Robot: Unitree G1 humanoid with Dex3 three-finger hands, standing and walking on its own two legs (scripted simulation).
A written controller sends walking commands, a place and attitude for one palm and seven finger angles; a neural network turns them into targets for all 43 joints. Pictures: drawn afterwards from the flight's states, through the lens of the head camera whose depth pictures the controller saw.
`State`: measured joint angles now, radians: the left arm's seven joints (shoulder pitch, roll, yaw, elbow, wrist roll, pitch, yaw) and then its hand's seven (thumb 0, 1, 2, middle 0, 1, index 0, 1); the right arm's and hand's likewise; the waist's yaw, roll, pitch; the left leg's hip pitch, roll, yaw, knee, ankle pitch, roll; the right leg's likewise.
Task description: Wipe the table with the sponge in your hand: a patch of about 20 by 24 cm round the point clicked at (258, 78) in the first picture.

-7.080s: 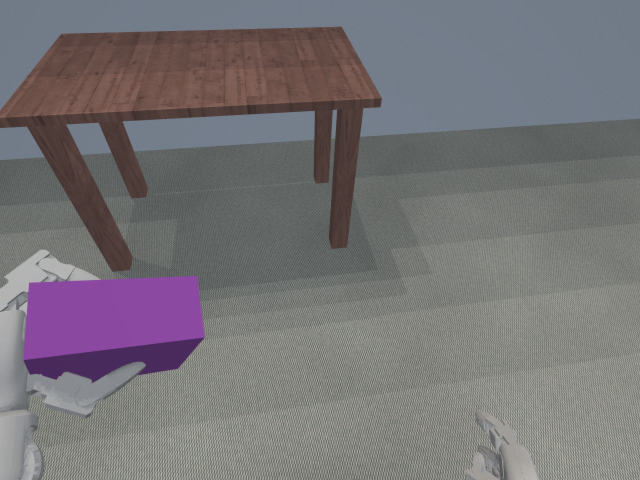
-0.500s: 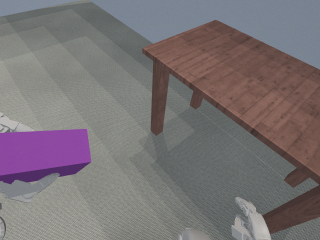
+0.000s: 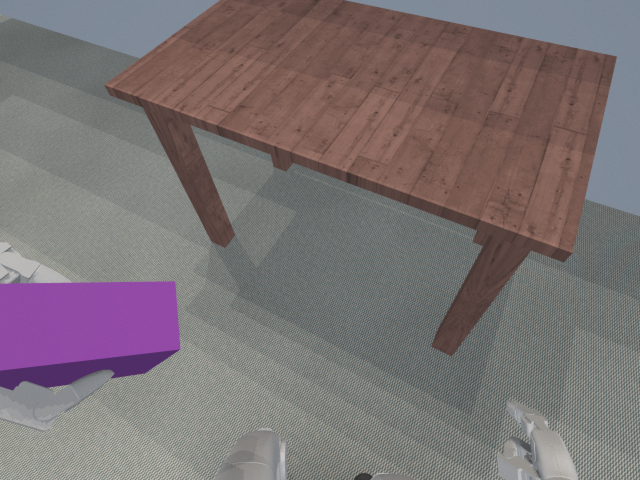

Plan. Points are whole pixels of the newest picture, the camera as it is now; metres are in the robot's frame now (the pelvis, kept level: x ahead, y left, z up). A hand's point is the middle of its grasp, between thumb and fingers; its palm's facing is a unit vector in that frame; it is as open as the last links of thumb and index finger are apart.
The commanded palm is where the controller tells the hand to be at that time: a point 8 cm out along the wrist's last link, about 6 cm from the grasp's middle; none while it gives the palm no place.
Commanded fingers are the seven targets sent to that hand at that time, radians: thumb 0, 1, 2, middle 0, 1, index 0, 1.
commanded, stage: turn to face it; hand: left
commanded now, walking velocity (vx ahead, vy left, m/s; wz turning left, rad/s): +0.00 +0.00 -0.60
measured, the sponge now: (109, 335) +0.23 +0.20 +0.13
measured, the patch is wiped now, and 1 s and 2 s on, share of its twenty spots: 0.00 0.00 0.00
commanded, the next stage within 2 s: take the last steps up to it in 1.36 s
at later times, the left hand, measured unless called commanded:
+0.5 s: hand (125, 343) +0.21 +0.16 +0.17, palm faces +0.16 -0.88 -0.44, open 10.2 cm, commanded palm +0.17 +0.21 +0.18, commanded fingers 0.00 0.10 1.30 -1.20 -1.60 -1.20 -1.60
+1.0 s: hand (254, 386) +0.18 +0.05 +0.16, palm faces -0.16 -0.86 -0.49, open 10.2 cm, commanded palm +0.16 +0.12 +0.18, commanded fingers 0.00 0.10 1.30 -1.20 -1.60 -1.20 -1.60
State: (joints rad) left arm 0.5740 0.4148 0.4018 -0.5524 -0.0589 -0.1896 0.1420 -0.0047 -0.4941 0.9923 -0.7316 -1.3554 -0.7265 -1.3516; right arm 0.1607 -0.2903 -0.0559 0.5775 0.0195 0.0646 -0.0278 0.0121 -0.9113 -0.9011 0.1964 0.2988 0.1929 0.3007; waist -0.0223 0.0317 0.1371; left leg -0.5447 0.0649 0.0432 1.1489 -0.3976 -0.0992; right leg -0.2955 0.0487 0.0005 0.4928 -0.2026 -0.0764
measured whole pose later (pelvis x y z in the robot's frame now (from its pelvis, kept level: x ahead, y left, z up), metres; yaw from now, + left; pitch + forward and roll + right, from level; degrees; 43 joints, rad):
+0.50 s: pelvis -0.07 +0.00 -0.01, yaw -18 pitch -1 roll -1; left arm 0.42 0.36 0.35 -0.53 -0.03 -0.17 0.14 -0.01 -0.49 0.99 -0.73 -1.36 -0.73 -1.35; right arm 0.20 -0.14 0.05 0.51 0.02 -0.02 0.01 0.01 -0.90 -0.90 0.20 0.30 0.20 0.30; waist 0.08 0.03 0.10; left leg -0.21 0.19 0.19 0.56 -0.31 -0.08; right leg -0.40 -0.02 -0.06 0.78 -0.41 0.06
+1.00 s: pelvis -0.13 -0.02 -0.01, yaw -34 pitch +3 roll +2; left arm 0.54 0.41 0.42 -0.59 -0.05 -0.18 0.14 0.00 -0.49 0.99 -0.73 -1.36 -0.73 -1.35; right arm 0.16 -0.28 -0.04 0.53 0.02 0.08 -0.01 0.01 -0.91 -0.90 0.19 0.30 0.19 0.30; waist 0.00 -0.04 0.06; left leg -0.27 0.03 0.05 0.58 -0.43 -0.04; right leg -0.43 0.12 0.12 0.49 -0.09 -0.07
